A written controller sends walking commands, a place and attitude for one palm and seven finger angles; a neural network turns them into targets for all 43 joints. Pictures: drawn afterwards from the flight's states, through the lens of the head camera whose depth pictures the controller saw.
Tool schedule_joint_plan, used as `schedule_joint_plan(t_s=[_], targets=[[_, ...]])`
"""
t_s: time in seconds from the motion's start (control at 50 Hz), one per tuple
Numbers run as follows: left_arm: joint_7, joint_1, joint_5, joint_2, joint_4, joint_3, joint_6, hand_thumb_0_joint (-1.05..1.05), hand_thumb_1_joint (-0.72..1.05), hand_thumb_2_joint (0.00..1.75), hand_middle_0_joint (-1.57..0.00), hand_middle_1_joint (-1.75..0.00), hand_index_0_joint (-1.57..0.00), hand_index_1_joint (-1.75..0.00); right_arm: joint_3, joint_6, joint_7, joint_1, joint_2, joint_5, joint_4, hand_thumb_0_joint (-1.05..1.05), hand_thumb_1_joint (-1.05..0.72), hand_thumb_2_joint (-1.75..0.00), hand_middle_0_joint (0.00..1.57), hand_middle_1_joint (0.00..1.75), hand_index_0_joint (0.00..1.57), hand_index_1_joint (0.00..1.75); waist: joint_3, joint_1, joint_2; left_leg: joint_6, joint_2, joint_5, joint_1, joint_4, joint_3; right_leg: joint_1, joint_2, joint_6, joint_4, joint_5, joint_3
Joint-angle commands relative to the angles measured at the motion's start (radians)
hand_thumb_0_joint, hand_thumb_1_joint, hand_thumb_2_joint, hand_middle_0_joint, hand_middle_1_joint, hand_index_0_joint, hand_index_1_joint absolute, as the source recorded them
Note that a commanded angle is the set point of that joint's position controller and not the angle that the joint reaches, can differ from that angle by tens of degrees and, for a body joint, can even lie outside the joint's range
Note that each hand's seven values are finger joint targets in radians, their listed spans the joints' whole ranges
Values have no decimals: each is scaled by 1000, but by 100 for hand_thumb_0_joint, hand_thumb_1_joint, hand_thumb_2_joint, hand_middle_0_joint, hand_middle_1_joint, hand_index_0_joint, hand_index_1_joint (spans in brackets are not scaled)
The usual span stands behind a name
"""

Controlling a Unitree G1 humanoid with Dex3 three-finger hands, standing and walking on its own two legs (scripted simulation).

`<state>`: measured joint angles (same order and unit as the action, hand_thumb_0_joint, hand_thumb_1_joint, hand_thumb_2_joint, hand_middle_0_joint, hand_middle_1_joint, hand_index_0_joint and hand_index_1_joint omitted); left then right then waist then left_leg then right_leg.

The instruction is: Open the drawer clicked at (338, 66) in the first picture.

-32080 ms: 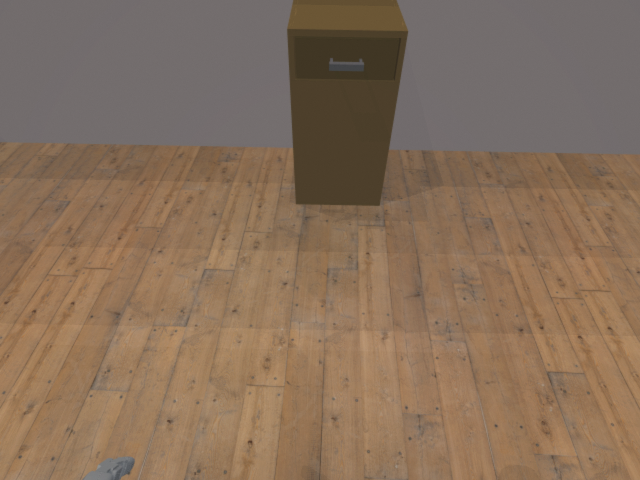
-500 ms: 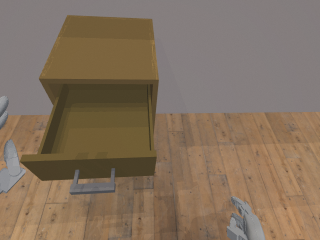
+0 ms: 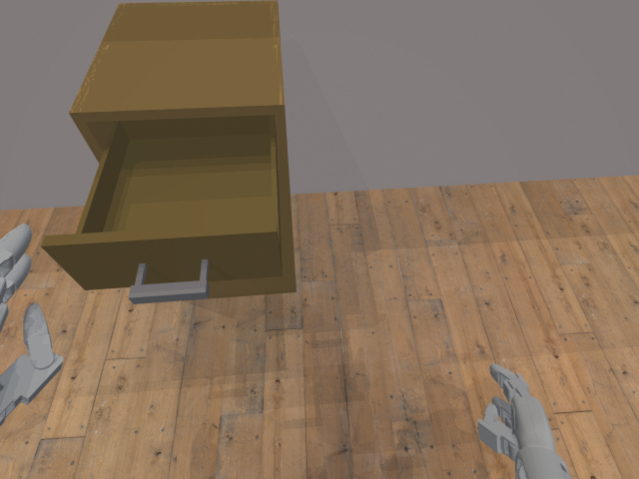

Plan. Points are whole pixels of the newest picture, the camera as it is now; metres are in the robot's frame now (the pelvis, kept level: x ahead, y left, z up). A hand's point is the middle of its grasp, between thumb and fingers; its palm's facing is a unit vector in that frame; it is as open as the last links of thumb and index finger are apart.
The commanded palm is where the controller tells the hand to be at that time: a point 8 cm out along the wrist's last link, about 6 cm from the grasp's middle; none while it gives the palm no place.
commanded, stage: stop stepping back and stand still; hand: left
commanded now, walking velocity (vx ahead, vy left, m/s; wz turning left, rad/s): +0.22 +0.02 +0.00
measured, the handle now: (171, 280) +0.41 +0.25 -0.09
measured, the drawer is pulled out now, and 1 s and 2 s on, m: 0.29 0.29 0.29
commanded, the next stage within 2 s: let the arm hang, fingers relaxed in 1.60 s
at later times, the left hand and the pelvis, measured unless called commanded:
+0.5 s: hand out of the picture +0.08 +0.20 +0.15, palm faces +0.34 -0.84 -0.42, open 7.5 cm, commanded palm +0.01 +0.25 +0.18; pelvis -0.12 -0.03 -0.01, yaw +0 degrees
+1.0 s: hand out of the picture +0.06 +0.15 +0.16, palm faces +0.33 -0.82 -0.47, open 7.5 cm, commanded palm +0.00 +0.21 +0.18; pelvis -0.12 -0.08 +0.01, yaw +3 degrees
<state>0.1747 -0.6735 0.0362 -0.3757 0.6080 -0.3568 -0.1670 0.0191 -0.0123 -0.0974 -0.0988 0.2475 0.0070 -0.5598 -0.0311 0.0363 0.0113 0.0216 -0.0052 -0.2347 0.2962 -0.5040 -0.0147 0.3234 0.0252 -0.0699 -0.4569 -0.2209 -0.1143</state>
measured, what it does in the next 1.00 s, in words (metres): walks backwards: left foot, then right foot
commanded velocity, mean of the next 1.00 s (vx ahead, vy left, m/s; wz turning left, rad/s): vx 0.17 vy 0.07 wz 0.00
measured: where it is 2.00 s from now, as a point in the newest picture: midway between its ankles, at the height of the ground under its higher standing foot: outside the picture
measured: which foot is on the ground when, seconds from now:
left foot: down 0.00-0.22, up 0.24-0.44, down 0.46-0.72, up 0.74-1.00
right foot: down 0.00-0.46, up 0.48-0.68, down 0.70-1.00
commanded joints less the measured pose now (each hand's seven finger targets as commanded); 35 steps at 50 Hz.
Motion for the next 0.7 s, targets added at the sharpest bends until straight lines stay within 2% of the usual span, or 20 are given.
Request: schedule_joint_plan(t_s=[0.0,0.06,0.14,0.18,0.2,0.22,0.26,0.3,0.36,0.4,0.42,0.44,0.46,0.5,0.54,0.56,0.62,0.64,0.66,0.68], targets=[[32,-49,-6,-196,366,-133,-74,0,90,90,-20,-30,-20,-30,67,-81,15,-16,77,22,154,0,-90,-90,20,30,20,30,321,-33,-152,-86,-237,663,-295,74,144,-55,-111,74,-140,76,101],[30,-80,9,-223,375,-193,-70,0,90,90,-20,-30,-20,-30,29,-124,29,30,41,3,165,0,-90,-90,20,30,20,30,217,-38,-294,-113,-240,369,-62,168,173,-58,-84,76,-209,-211,83],[27,-6,14,-161,264,-149,-63,0,90,90,-20,-30,-20,-30,22,-138,38,6,77,19,136,0,-90,-90,20,30,20,30,89,-22,-117,-92,-133,-260,191,135,85,-255,-84,91,1,-99,96],[15,46,5,-164,166,-130,-57,0,90,90,-20,-30,-20,-30,36,-121,34,8,88,16,134,0,-90,-90,20,30,20,30,18,-20,61,-55,4,-362,153,-128,5,-23,-178,39,221,-504,290],[6,68,8,-155,135,-110,-48,0,90,90,-20,-30,-20,-30,44,-112,31,-4,101,17,129,0,-90,-90,20,30,20,30,-15,-20,151,-40,61,-310,74,-411,-30,194,-299,-23,352,-681,463],[-3,121,6,-143,111,-78,-42,0,90,90,-20,-30,-20,-30,44,-103,33,-9,91,11,107,0,-90,-90,20,30,20,30,-29,-6,208,-46,51,-249,70,-597,-6,266,-381,-50,394,-691,512],[-24,166,2,-149,40,-92,-48,0,90,90,-20,-30,-20,-30,27,-100,37,-28,83,-3,73,0,-90,-90,20,30,20,30,33,23,177,-42,25,-116,40,-624,-6,286,-313,-3,344,-563,343],[-23,171,-5,-155,56,-81,-52,0,90,90,-20,-30,-20,-30,7,-99,30,7,59,0,112,0,-90,-90,20,30,20,30,55,3,172,-50,17,-151,-10,-431,-53,271,-270,-1,334,-566,224],[-4,118,-19,-132,121,-63,-59,0,90,90,-20,-30,-20,-30,5,-119,23,-13,62,-8,114,0,-90,-90,20,30,20,30,107,-14,130,-89,28,-234,-63,-90,-91,112,-258,20,285,-478,211],[10,98,-18,-158,247,-91,-78,0,90,90,-20,-30,-20,-30,4,-140,24,-33,67,-15,123,0,-90,-90,20,30,20,30,157,-9,-42,-102,11,-172,-106,209,-78,-37,-187,44,105,-332,163],[18,104,-21,-169,307,-99,-99,0,90,90,-20,-30,-20,-30,7,-155,25,-56,76,-26,130,0,-90,-90,20,30,20,30,131,-7,-224,-140,-80,-248,-67,366,76,-73,-87,69,-123,-268,110],[21,122,-37,-182,359,-111,-114,0,90,90,-20,-30,-20,-30,23,-170,33,-53,80,-29,148,0,-90,-90,20,30,20,30,85,-22,-410,-195,-243,-304,-44,375,292,60,-9,96,-447,-243,30],[15,85,-51,-205,337,-137,-104,0,90,90,-20,-30,-20,-30,26,-185,41,-50,58,-22,137,0,-90,-90,20,30,20,30,77,-25,-337,-252,-300,-179,7,343,277,118,5,105,-707,-227,72],[1,35,-20,-232,282,-178,-98,0,90,90,-20,-30,-20,-30,28,-192,60,-61,35,5,104,0,-90,-90,20,30,20,30,81,-16,-231,-259,-286,-149,-6,287,269,226,-22,86,-849,-192,120],[-3,-14,-21,-187,198,-157,-98,0,90,90,-20,-30,-20,-30,28,-196,52,-56,53,10,76,0,-90,-90,20,30,20,30,-56,-21,-155,-233,-275,-113,22,264,225,268,-76,69,-666,-167,118],[-5,-8,-12,-180,168,-164,-103,0,90,90,-20,-30,-20,-30,27,-190,45,-44,67,12,74,0,-90,-90,20,30,20,30,-66,-36,-170,-209,-258,-127,71,238,178,173,-98,57,-507,-186,103],[-9,50,-7,-170,93,-167,-112,0,90,90,-20,-30,-20,-30,30,-175,28,-67,92,4,66,0,-90,-90,20,30,20,30,-31,-26,-189,-168,-206,-158,132,156,122,-80,-38,64,-176,-232,7],[-15,91,-13,-163,64,-156,-112,0,90,90,-20,-30,-20,-30,32,-168,27,-51,95,4,65,0,-90,-90,20,30,20,30,-25,-32,-143,-151,-180,-245,187,78,96,-188,-46,68,-57,-170,7],[-19,108,-20,-157,36,-148,-113,0,90,90,-20,-30,-20,-30,42,-163,30,-67,94,7,50,0,-90,-90,20,30,20,30,0,-29,-24,-129,-104,-254,193,-72,28,-253,-60,70,48,-108,26],[-23,126,-19,-159,22,-137,-115,0,90,90,-20,-30,-20,-30,52,-157,36,-58,89,14,49,0,-90,-90,20,30,20,30,14,-24,177,-98,-16,-253,262,-313,-23,-289,-181,22,161,-99,227]])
